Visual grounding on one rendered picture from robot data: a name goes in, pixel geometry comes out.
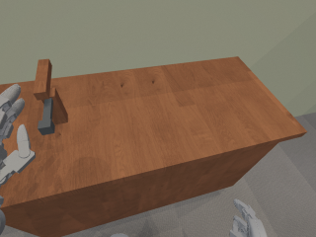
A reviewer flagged robot right hand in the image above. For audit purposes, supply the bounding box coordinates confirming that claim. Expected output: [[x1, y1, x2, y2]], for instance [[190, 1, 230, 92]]
[[230, 198, 268, 237]]

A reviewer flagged robot left hand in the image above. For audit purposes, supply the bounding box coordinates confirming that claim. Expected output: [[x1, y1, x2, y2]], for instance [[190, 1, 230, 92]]
[[0, 84, 36, 188]]

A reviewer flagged tap lever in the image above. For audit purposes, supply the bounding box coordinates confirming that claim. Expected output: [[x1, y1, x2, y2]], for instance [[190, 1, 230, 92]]
[[38, 98, 55, 135]]

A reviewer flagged counter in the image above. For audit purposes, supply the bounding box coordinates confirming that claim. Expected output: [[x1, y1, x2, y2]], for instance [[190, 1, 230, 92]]
[[0, 56, 307, 237]]

